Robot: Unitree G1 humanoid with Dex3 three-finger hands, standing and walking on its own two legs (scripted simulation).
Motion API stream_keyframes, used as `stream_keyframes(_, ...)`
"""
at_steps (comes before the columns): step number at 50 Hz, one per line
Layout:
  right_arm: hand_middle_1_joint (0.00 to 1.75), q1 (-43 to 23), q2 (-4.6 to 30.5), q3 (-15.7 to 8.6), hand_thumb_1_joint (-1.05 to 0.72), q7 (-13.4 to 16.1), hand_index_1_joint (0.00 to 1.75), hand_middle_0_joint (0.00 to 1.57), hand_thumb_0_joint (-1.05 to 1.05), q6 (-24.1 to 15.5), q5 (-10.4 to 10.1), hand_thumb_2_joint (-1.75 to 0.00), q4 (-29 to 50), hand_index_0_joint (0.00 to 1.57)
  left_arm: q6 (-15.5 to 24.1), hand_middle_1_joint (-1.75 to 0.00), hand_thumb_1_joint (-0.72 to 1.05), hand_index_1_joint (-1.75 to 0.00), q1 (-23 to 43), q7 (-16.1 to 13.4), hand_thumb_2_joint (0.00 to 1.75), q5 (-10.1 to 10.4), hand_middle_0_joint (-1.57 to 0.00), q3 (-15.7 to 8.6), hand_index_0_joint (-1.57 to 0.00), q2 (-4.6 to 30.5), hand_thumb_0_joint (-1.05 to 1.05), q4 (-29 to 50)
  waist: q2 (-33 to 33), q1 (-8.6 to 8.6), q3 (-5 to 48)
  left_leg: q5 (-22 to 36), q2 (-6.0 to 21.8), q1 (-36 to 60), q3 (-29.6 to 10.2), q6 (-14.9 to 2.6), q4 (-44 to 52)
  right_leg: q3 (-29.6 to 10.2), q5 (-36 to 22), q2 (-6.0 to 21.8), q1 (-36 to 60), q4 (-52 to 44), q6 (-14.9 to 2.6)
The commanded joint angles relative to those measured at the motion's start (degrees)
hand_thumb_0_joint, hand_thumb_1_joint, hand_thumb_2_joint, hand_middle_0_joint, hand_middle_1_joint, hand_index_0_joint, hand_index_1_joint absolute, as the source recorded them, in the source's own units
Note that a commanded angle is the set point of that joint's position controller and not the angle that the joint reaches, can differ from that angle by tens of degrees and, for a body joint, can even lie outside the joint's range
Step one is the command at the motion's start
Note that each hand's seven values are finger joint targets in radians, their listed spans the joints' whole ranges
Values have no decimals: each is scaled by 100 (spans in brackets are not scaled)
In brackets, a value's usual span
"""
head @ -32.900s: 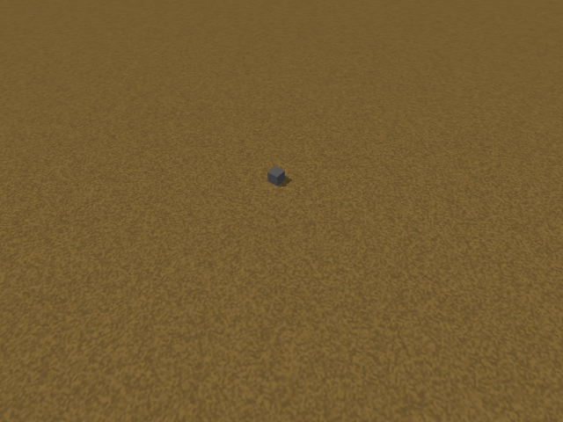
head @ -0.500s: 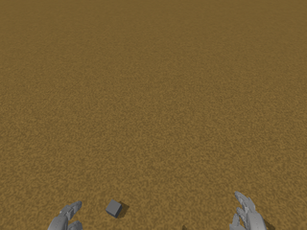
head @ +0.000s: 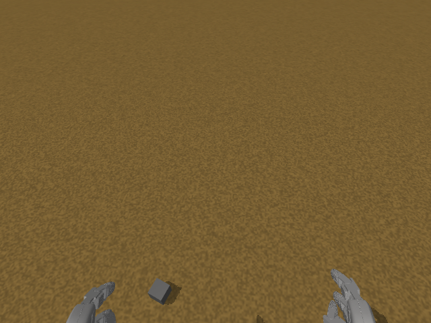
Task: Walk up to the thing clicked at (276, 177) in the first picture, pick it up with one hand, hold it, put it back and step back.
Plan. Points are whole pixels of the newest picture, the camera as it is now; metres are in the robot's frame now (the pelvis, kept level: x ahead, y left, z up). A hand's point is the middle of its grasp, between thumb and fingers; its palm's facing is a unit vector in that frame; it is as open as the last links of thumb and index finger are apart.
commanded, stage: home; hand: left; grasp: from above
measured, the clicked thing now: (160, 291) +0.41 +0.23 -0.68
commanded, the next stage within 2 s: stand in 0.48 s
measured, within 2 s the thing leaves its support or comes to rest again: neither
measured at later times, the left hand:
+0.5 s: hand out of the picture +0.16 +0.18 -0.05, palm faces +0.04 -0.98 -0.20, open 7.4 cm
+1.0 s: hand out of the picture +0.07 +0.24 -0.11, palm faces +0.03 -0.95 -0.32, open 7.4 cm
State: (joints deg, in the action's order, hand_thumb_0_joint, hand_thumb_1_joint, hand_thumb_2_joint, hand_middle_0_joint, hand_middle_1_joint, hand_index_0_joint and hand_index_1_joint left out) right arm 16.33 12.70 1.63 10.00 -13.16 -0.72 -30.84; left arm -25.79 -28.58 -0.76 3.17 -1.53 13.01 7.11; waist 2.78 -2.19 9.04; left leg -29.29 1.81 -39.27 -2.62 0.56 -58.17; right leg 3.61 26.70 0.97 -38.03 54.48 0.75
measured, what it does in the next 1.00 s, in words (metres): stands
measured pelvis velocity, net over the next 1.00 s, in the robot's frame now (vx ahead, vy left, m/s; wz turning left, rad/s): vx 0.00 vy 0.01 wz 0.00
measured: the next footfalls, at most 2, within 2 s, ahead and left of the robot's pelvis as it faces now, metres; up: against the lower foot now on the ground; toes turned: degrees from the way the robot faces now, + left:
none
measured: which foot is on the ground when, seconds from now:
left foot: down 0.00-1.00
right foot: down 0.00-1.00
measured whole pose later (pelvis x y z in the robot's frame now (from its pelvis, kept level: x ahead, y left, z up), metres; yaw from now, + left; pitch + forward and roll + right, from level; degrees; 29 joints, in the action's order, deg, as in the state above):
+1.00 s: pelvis +0.00 +0.01 +0.05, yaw +0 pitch -1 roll +0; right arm 10.9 16.4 -2.6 1.0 -0.7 2.6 -55.6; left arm -1.5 -12.6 -1.6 -2.2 -2.3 16.4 -52.2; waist -0.2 1.1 -3.0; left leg -19.1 -0.7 -14.3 -0.4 -0.8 -34.8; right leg 1.9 17.8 3.2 -14.5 33.9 1.9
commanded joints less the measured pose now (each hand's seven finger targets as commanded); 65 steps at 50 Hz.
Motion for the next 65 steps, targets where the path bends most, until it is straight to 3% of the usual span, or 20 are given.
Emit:
stream_keyframes(1, 30, -357, 753, -338, -90, 105, 30, 20, 0, -348, 13, -90, 880, 20, 271, -30, 90, -30, 86, -73, 90, -27, -20, -420, -20, 636, 0, 975, -122, -35, 540, 1399, -148, 471, 24, -129, 933, 38, -1152, -176, 484, -853, -60)
stream_keyframes(8, 30, -358, 728, -332, -90, 105, 30, 20, 0, -330, 19, -90, 885, 20, 285, -30, 90, -30, 47, -82, 90, -20, -20, -405, -20, 624, 0, 997, -57, 0, 528, 1497, -154, 490, 52, -117, 916, 40, -1236, -169, 495, -850, -66)
stream_keyframes(9, 30, -388, 724, -314, -90, 99, 30, 20, 0, -341, 6, -90, 908, 20, 301, -30, 90, -30, 168, -63, 90, -25, -20, -292, -20, 570, 0, 1116, -44, -33, 473, 1478, -143, 486, 34, -119, 947, 58, -1214, -179, 451, -842, -70)
stream_keyframes(17, 30, -354, 731, -344, -90, 92, 30, 20, 0, -330, 12, -90, 883, 20, 297, -30, 90, -30, 5, -76, 90, -24, -20, -456, -20, 660, 0, 995, -96, 24, 535, 1506, -154, 468, 59, -120, 896, 33, -1258, -168, 506, -845, -63)
stream_keyframes(19, 30, -385, 706, -320, -90, 92, 30, 20, 0, -324, 17, -90, 910, 20, 307, -30, 90, -30, 142, -58, 90, -23, -20, -320, -20, 562, 0, 1084, -86, -17, 479, 1420, -165, 427, 76, -127, 888, 21, -1208, -153, 476, -887, -54)
stream_keyframes(21, 30, -347, 720, -337, -90, 82, 30, 20, 0, -328, 14, -90, 870, 20, 298, -30, 90, -30, 56, -60, 90, -8, -20, -403, -20, 628, 0, 1119, 12, 24, 664, 1655, -141, 542, 14, -102, 911, 51, -1354, -169, 553, -785, -81)
stream_keyframes(28, 30, -359, 714, -339, -90, 93, 30, 20, 0, -313, 9, -90, 913, 20, 295, -30, 90, -30, 33, -73, 90, -23, -20, -409, -20, 615, 0, 1009, -155, -11, 511, 1411, -170, 419, 65, -141, 867, 28, -1214, -149, 505, -896, -44)
stream_keyframes(29, 30, -699, 1318, -525, -90, -249, 30, 20, 0, 325, 710, -90, -499, 20, 1489, -30, 90, -30, 1776, -293, 90, -691, -20, -362, -20, 1064, 0, -1001, -548, 402, -781, 2374, 28, 545, -40, -319, 1252, -468, -1246, 316, 1413, -1220, -350)
stream_keyframes(30, 30, -674, 1331, -634, -90, -405, 30, 20, 0, 548, 696, -90, -564, 20, 1878, -30, 90, -30, 1229, -260, 90, -714, -20, -471, -20, 1150, 0, -1939, -763, 359, -273, 2601, 5, 1031, 31, -389, 1275, -704, -1466, 372, 1602, -1289, -532)
stream_keyframes(31, 30, -610, 1393, -647, -90, -498, 30, 20, 0, 656, 732, -90, -424, 20, 2070, -30, 90, -30, 1223, -218, 90, -700, -20, -436, -20, 1163, 0, -2133, -610, 240, -213, 2533, 4, 1213, -84, -393, 1334, -858, -1615, 352, 1475, -1380, -568)
stream_keyframes(33, 30, -616, 1294, -639, -90, -692, 30, 20, 0, 726, 572, -90, -698, 20, 2294, -30, 90, -30, 1345, -180, 90, -716, -20, -356, -20, 1223, 0, -2657, -319, 311, 55, 2512, -10, 1557, -85, -390, 1559, -829, -2005, 460, 1978, -1295, -468)
stream_keyframes(35, 30, -739, 1208, -624, -90, -816, 30, 20, 0, 784, 399, -90, -879, 20, 2336, -30, 90, -30, 1629, -143, 90, -610, -20, -394, -20, 1174, 0, -3152, -500, 373, -148, 2191, -35, 1725, -75, -364, 1777, -766, -1609, 456, 1864, -1552, -367)
stream_keyframes(36, 30, -812, 1206, -675, -90, -851, 30, 20, 0, 802, 370, -90, -952, 20, 2373, -30, 90, -30, 1629, -147, 90, -589, -20, -384, -20, 1154, 0, -3393, -452, 411, -51, 2296, -10, 1876, -112, -352, 1802, -721, -1708, 478, 1953, -1622, -344)
stream_keyframes(40, 30, -805, 1227, -678, -90, -884, 30, 20, 0, 931, 404, -90, -1381, 20, 2539, -30, 90, -30, 1871, -150, 90, -577, -20, -367, -20, 1150, 0, -4267, -122, 364, -428, 1772, 108, 2108, -289, -386, 2446, -640, -1264, 445, 1960, -2013, -227)
stream_keyframes(47, 30, -801, 1332, -686, -90, -808, 30, 20, 0, 1053, 332, -90, -1968, 20, 2674, -30, 90, -30, 1833, -173, 90, -535, -20, -321, -20, 1188, 0, -5433, -253, 363, -543, 2810, 228, 2712, -332, -314, 2971, -547, -2342, 532, 2725, -2619, -207)
stream_keyframes(51, 30, -711, 1419, -672, -90, -780, 30, 20, 0, 1102, 289, -90, -2309, 20, 2660, -30, 90, -30, 1907, -186, 90, -485, -20, -290, -20, 1257, 0, -5880, -130, 306, -651, 2988, 295, 2993, -341, -270, 3395, -510, -2350, 529, 2967, -2883, -170)
stream_keyframes(53, 30, -845, 1440, -658, -90, -777, 30, 20, 0, 1130, 292, -90, -2432, 20, 2621, -30, 90, -30, 1915, -187, 90, -477, -20, -261, -20, 1227, 0, -6084, 39, 357, -903, 2349, 365, 2825, -475, -274, 3804, -443, -1811, 464, 3006, -3038, -111)
stream_keyframes(55, 30, -901, 1459, -650, -90, -784, 30, 20, 0, 1155, 272, -90, -2519, 20, 2626, -30, 90, -30, 1888, -182, 90, -500, -20, -262, -20, 1292, 0, -6291, -87, 372, -1014, 2193, 369, 2839, -483, -268, 3933, -439, -1790, 485, 3086, -3190, -90)
stream_keyframes(60, 30, -854, 1464, -626, -90, -797, 30, 20, 0, 1167, 235, -90, -2738, 20, 2669, -30, 90, -30, 1946, -168, 90, -503, -20, -229, -20, 1304, 0, -6591, -189, 321, -1002, 2429, 358, 3077, -408, -232, 4017, -504, -1950, 580, 3205, -3468, -84)
stream_keyframes(65, 30, -909, 1489, -619, -90, -810, 30, 20, 0, 1193, 247, -90, -2865, 20, 2661, -30, 90, -30, 2021, -159, 90, -503, -20, -223, -20, 1366, 0, -6772, -216, 306, -1161, 1983, 356, 3021, -418, -200, 4238, -510, -1722, 586, 3203, -3637, -79)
